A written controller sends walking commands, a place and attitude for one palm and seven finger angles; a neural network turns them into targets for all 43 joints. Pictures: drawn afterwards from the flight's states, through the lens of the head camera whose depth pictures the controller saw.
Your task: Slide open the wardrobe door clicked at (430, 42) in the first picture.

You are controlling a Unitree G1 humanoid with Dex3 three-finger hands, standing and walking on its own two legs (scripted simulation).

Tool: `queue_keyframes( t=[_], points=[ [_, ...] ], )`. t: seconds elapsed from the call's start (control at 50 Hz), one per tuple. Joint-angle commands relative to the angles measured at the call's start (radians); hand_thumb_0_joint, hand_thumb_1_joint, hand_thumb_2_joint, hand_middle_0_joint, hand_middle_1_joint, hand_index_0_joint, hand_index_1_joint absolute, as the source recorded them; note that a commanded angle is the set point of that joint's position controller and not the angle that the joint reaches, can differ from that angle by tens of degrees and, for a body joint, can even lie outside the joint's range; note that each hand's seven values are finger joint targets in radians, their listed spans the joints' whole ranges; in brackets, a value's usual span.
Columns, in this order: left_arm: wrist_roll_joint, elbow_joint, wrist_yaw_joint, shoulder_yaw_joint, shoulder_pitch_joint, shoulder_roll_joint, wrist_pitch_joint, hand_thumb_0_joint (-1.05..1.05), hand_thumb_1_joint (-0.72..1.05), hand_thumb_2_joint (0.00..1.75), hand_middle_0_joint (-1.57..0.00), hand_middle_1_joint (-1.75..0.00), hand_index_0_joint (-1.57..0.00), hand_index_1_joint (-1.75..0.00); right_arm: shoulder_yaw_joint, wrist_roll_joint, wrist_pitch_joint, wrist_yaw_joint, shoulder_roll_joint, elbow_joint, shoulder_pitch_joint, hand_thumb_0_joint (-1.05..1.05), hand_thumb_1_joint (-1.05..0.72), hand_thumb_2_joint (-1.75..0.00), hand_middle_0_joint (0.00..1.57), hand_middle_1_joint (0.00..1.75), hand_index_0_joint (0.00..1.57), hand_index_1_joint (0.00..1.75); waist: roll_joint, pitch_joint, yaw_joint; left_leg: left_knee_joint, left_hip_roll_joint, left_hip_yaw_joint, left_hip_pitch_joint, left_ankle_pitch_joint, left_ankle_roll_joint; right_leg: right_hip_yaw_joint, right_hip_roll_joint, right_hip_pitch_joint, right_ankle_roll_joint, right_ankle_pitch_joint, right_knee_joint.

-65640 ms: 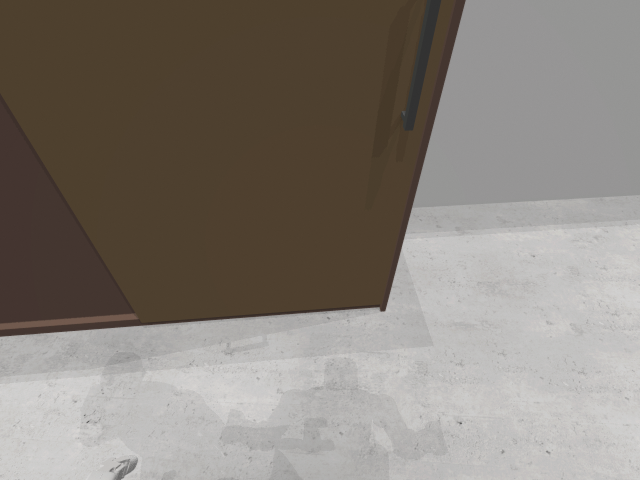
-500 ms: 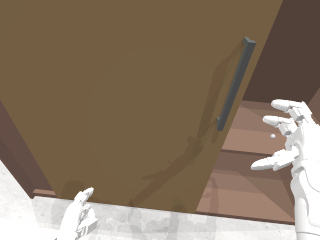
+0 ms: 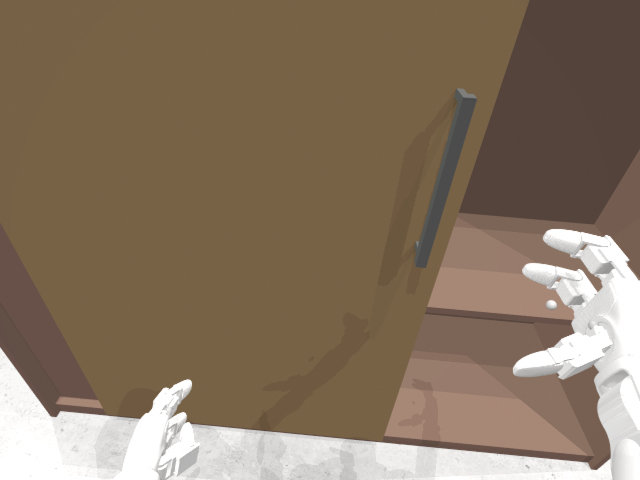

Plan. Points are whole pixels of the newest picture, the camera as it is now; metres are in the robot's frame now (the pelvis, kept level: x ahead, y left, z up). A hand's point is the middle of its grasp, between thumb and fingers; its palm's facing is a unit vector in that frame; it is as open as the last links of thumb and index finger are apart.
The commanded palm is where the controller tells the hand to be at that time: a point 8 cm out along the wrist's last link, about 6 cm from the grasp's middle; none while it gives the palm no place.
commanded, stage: draw the hand back to the body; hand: right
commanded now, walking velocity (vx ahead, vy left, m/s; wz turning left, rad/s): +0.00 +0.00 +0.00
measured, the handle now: (438, 186) +0.49 -0.19 +0.18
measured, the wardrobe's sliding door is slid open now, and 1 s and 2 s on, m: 0.65 0.65 0.65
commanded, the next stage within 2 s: step back with the hand held close in 1.20 s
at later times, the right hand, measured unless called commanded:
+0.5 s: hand (576, 343) +0.20 -0.25 +0.18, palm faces +0.42 +0.86 -0.30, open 12.1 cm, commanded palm +0.16 -0.29 +0.18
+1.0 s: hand (603, 349) +0.19 -0.27 +0.18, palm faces +0.49 +0.80 -0.35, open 7.7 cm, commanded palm +0.15 -0.31 +0.18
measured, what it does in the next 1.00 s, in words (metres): stands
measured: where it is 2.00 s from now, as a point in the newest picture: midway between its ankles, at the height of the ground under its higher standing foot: outside the picture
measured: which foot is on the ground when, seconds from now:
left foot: down 0.00-1.00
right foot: down 0.00-1.00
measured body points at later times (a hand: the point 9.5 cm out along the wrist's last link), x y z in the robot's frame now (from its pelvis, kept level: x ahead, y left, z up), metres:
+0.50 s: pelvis -0.01 +0.00 +0.01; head -0.05 +0.02 +0.45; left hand +0.17 +0.21 -0.08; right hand +0.17 -0.29 +0.20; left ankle +0.01 +0.12 -0.73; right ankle +0.03 -0.12 -0.73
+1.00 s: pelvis +0.02 -0.01 +0.01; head -0.03 +0.01 +0.46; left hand +0.22 +0.21 -0.06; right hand +0.16 -0.31 +0.20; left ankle +0.01 +0.12 -0.73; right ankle +0.03 -0.12 -0.73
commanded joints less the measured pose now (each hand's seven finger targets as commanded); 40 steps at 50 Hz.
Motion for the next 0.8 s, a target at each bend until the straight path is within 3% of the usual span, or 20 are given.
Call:
queue_keyframes(
  t=[0.0,0.04,0.1,0.12,0.14,0.16,0.18,0.28,0.32,0.38,0.42,0.44,0.48,0.52,0.56,0.62,0.78],
  points=[
    [0.006,-0.177,0.019,0.033,-0.201,0.101,-0.067,0.00,0.90,0.90,-0.20,-0.30,-0.20,-0.30,-0.012,-0.004,-0.047,-0.008,-0.159,-0.269,-0.288,0.00,0.55,-0.20,0.25,1.15,0.25,1.15,-0.058,-0.003,0.019,-0.120,-0.011,0.054,-0.105,0.036,0.018,-0.001,-0.002,0.063,-0.024,0.034,-0.112],
    [0.011,-0.173,0.024,0.033,-0.200,0.107,-0.073,0.00,0.90,0.90,-0.20,-0.30,-0.20,-0.30,-0.047,-0.003,-0.061,-0.010,-0.197,-0.303,-0.279,0.00,0.48,-0.24,0.25,1.11,0.25,1.11,-0.032,-0.023,0.013,-0.122,-0.014,0.055,-0.085,0.031,0.018,0.002,-0.003,0.064,-0.024,0.037,-0.109],
    [0.015,-0.173,0.029,0.030,-0.200,0.100,-0.083,0.00,0.90,0.90,-0.20,-0.30,-0.20,-0.30,-0.049,0.004,-0.090,-0.006,-0.188,-0.335,-0.256,0.00,0.37,-0.29,0.24,1.04,0.24,1.04,-0.050,-0.051,0.012,-0.116,-0.012,0.057,-0.074,0.032,0.020,0.009,-0.001,0.079,-0.019,0.036,-0.117],
    [0.058,-0.166,0.017,0.035,-0.209,0.100,-0.091,0.00,0.90,0.90,-0.20,-0.30,-0.20,-0.30,-0.087,-0.136,-0.223,-0.126,-0.329,-0.391,-0.255,0.00,0.33,-0.31,0.24,1.02,0.24,1.02,-0.050,0.049,0.008,-0.185,-0.008,0.020,-0.098,0.010,0.016,0.004,0.014,0.035,-0.024,0.003,-0.128],
    [0.066,-0.137,0.013,0.037,-0.194,0.101,-0.093,0.00,0.90,0.90,-0.20,-0.30,-0.20,-0.30,-0.079,-0.147,-0.272,-0.170,-0.285,-0.286,-0.176,0.00,0.30,-0.32,0.24,1.00,0.24,1.00,-0.001,0.094,0.013,-0.201,-0.004,0.027,-0.113,-0.039,0.019,0.002,0.012,0.011,-0.019,-0.047,-0.135],
    [0.064,-0.139,0.008,0.030,-0.193,0.094,-0.087,0.00,0.90,0.90,-0.20,-0.30,-0.20,-0.30,-0.014,-0.152,-0.292,-0.178,-0.201,-0.238,-0.116,0.00,0.26,-0.34,0.24,0.98,0.24,0.98,0.028,0.131,0.027,-0.193,-0.002,0.031,-0.125,-0.058,0.018,0.010,0.005,0.000,-0.020,-0.079,-0.148],
    [0.064,-0.138,0.004,0.034,-0.188,0.092,-0.076,0.00,0.90,0.90,-0.20,-0.30,-0.20,-0.30,0.002,-0.164,-0.319,-0.188,-0.188,-0.237,-0.080,0.00,0.22,-0.36,0.24,0.96,0.24,0.96,0.025,0.119,0.027,-0.189,0.000,0.030,-0.105,-0.057,0.018,0.008,-0.002,0.014,-0.020,-0.085,-0.158],
    [0.066,-0.139,-0.001,0.049,-0.169,0.092,-0.055,0.00,0.90,0.90,-0.20,-0.30,-0.20,-0.30,0.015,-0.197,-0.420,-0.219,-0.178,-0.249,-0.016,0.00,0.04,-0.44,0.23,0.85,0.23,0.85,-0.036,0.037,0.026,-0.188,0.005,0.022,-0.026,-0.037,0.017,-0.006,-0.009,0.061,-0.019,-0.094,-0.195],
    [0.071,-0.140,-0.001,0.054,-0.173,0.092,-0.053,0.00,0.90,0.90,-0.20,-0.30,-0.20,-0.30,-0.008,-0.205,-0.447,-0.229,-0.200,-0.265,0.016,0.00,-0.03,-0.48,0.23,0.81,0.23,0.81,-0.010,0.009,0.018,-0.194,0.005,0.023,-0.001,-0.017,0.016,-0.013,-0.011,0.073,-0.022,-0.054,-0.195],
    [0.076,-0.135,0.004,0.061,-0.180,0.093,-0.055,0.00,0.90,0.90,-0.20,-0.30,-0.20,-0.30,-0.057,-0.216,-0.479,-0.241,-0.247,-0.299,0.038,0.00,-0.14,-0.53,0.23,0.75,0.23,0.75,-0.002,-0.009,0.012,-0.213,0.009,0.020,0.021,-0.003,0.016,-0.021,-0.010,0.087,-0.025,-0.014,-0.192],
    [0.078,-0.131,0.005,0.064,-0.182,0.091,-0.055,0.00,0.90,0.90,-0.20,-0.30,-0.20,-0.30,-0.063,-0.221,-0.493,-0.244,-0.250,-0.312,0.052,0.00,-0.21,-0.57,0.22,0.70,0.22,0.70,-0.022,0.006,0.012,-0.223,0.010,0.020,0.018,0.019,0.017,-0.026,-0.007,0.096,-0.026,0.010,-0.190],
    [0.080,-0.125,0.007,0.067,-0.184,0.095,-0.060,0.00,0.90,0.90,-0.20,-0.30,-0.20,-0.30,-0.081,-0.225,-0.500,-0.246,-0.269,-0.318,0.062,0.00,-0.25,-0.58,0.22,0.68,0.22,0.68,-0.003,0.016,0.011,-0.231,0.006,0.023,0.017,0.033,0.016,-0.025,-0.008,0.098,-0.026,0.026,-0.189],
    [0.079,-0.120,0.007,0.069,-0.175,0.090,-0.060,0.00,0.90,0.90,-0.20,-0.30,-0.20,-0.30,-0.072,-0.227,-0.506,-0.245,-0.243,-0.305,0.109,0.00,-0.32,-0.62,0.22,0.64,0.22,0.64,-0.037,0.036,0.011,-0.221,0.007,0.029,0.019,0.064,0.017,-0.029,-0.010,0.101,-0.023,0.055,-0.192],
    [0.077,-0.117,0.002,0.071,-0.170,0.090,-0.056,0.00,0.90,0.90,-0.20,-0.30,-0.20,-0.30,-0.063,-0.226,-0.508,-0.242,-0.222,-0.279,0.147,0.00,-0.39,-0.65,0.22,0.60,0.22,0.60,-0.031,0.066,0.011,-0.223,0.005,0.031,0.016,0.062,0.017,-0.027,-0.012,0.091,-0.019,0.055,-0.202],
    [0.075,-0.118,0.002,0.076,-0.169,0.091,-0.052,0.00,0.90,0.90,-0.20,-0.30,-0.20,-0.30,-0.065,-0.220,-0.506,-0.236,-0.211,-0.239,0.194,0.00,-0.47,-0.69,0.22,0.55,0.22,0.55,0.012,0.104,0.011,-0.233,0.004,0.030,0.004,0.061,0.011,-0.035,-0.015,0.087,-0.023,0.060,-0.207],
    [0.074,-0.123,0.001,0.086,-0.162,0.096,-0.040,0.00,0.90,0.90,-0.20,-0.30,-0.20,-0.30,-0.087,-0.218,-0.510,-0.231,-0.222,-0.243,0.223,0.00,-0.57,-0.74,0.21,0.49,0.21,0.49,0.038,0.083,0.007,-0.228,0.004,0.026,0.022,0.095,0.010,-0.042,-0.016,0.092,-0.028,0.095,-0.201],
    [0.078,-0.133,0.002,0.089,-0.155,0.092,-0.038,0.00,0.90,0.90,-0.20,-0.30,-0.20,-0.30,-0.121,-0.227,-0.510,-0.238,-0.256,-0.329,0.251,0.00,-0.86,-0.88,0.20,0.32,0.20,0.32,-0.048,0.026,0.005,-0.215,0.004,0.028,0.058,0.181,0.013,-0.045,-0.011,0.122,-0.022,0.173,-0.190]
  ],
)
